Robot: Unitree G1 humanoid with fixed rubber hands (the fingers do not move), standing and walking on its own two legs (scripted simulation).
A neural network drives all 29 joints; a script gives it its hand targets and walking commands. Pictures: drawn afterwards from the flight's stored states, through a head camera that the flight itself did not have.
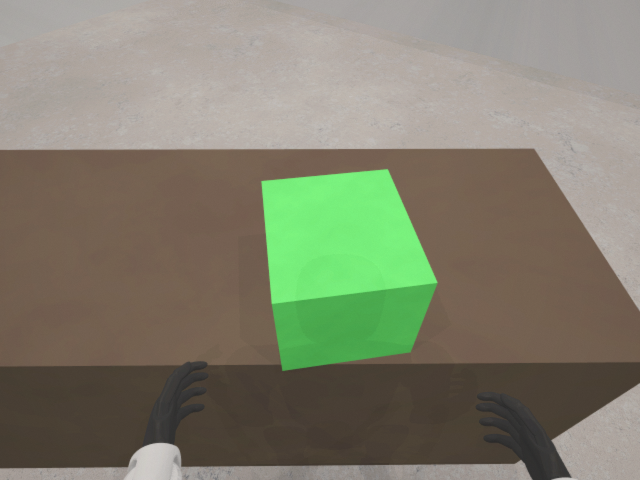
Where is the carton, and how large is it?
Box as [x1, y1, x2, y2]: [261, 169, 436, 370]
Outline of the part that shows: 387,169 261,181 271,300 282,370 410,351 436,285 436,280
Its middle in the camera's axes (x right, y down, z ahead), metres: +0.03 +0.04 +0.62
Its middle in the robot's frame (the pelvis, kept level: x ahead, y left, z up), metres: +0.43 +0.00 -0.02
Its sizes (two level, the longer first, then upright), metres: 0.232 0.207 0.190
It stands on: a pedestal, 0.66 m high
